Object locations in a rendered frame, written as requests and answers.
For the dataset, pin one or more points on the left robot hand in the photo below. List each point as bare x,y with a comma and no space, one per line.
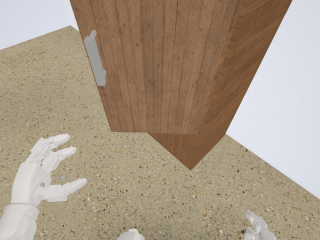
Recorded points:
26,185

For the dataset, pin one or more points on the left robot shin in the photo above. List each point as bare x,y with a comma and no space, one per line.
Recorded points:
133,230

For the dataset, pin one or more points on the robot left forearm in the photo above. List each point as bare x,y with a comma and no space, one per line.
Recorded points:
18,222

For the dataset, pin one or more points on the right robot hand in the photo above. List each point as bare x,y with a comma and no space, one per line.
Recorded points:
261,232

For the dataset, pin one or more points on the cupboard door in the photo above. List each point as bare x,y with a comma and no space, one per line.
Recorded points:
160,58

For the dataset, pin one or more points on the handle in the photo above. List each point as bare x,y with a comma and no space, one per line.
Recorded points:
94,57

